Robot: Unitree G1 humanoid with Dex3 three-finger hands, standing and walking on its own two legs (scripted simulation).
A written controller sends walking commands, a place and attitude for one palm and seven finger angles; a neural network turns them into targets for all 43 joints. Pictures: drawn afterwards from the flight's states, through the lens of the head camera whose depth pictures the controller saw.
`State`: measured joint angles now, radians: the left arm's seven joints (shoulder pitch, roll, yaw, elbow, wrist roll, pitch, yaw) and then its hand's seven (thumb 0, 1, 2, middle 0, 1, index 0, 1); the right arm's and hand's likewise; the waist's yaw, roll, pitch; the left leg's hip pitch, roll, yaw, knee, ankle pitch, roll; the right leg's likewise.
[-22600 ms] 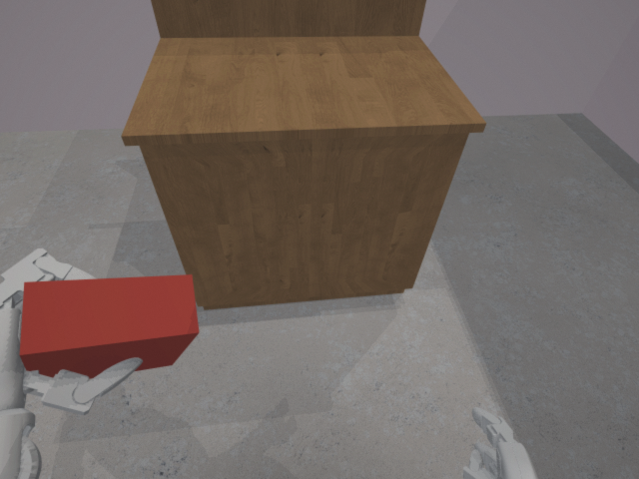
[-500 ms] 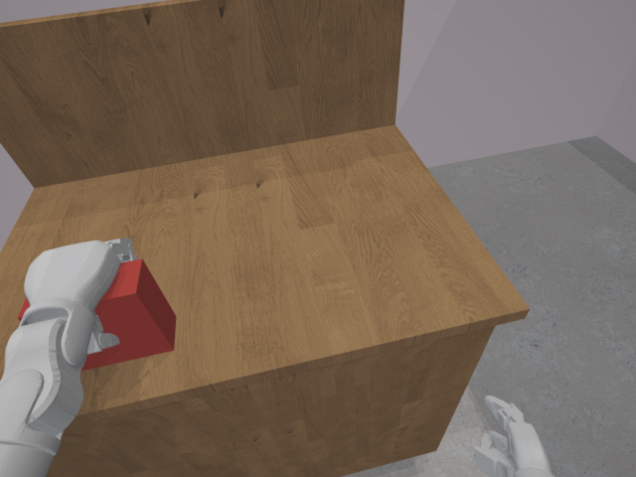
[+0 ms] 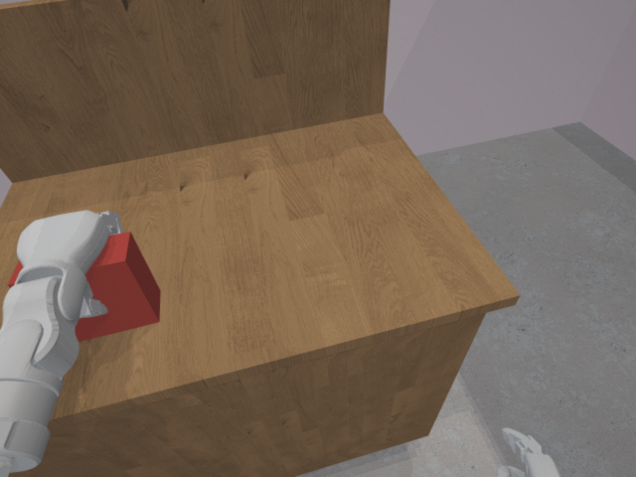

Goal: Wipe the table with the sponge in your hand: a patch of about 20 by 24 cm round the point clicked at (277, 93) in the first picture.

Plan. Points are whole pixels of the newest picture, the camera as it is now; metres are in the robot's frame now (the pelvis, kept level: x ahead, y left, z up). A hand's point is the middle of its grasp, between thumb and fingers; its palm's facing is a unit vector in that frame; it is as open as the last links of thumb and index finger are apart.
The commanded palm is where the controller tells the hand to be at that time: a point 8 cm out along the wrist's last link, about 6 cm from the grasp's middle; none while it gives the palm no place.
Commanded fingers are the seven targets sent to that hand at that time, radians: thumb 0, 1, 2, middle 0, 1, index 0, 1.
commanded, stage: wipe forward along the first lane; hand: left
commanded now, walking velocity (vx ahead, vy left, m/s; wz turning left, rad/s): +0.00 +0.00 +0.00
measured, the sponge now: (102, 299) +0.30 +0.34 +0.06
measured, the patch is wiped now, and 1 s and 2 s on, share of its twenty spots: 0.40 0.50 0.55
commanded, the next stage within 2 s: slide across to the middle lane in 0.94 s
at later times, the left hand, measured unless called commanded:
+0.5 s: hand (91, 243) +0.35 +0.36 +0.11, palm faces -0.10 +0.01 -1.00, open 9.8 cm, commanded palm +0.34 +0.35 +0.14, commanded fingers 0.00 0.10 1.30 -1.20 -1.60 -1.20 -1.60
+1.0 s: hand (90, 220) +0.40 +0.38 +0.11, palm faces -0.13 +0.01 -0.99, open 9.8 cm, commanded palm +0.39 +0.37 +0.14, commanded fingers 0.00 0.10 1.30 -1.20 -1.60 -1.20 -1.60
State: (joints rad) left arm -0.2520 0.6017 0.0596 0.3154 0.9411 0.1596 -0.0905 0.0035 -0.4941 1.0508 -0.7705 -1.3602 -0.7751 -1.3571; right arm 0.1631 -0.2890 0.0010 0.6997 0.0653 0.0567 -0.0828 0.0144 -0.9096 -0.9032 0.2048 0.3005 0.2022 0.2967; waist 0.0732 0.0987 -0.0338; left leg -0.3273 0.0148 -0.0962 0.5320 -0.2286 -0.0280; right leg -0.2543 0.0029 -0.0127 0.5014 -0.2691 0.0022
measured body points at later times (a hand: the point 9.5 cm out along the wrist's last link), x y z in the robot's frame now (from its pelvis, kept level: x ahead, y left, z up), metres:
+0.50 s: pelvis +0.00 +0.00 +0.00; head +0.01 -0.02 +0.44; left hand +0.35 +0.35 +0.17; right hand +0.12 -0.26 -0.13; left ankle +0.03 +0.14 -0.73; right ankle +0.00 -0.13 -0.74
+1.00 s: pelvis +0.00 +0.02 -0.01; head +0.04 +0.01 +0.44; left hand +0.40 +0.38 +0.17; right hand +0.09 -0.26 -0.13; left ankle +0.03 +0.14 -0.73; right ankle +0.00 -0.13 -0.73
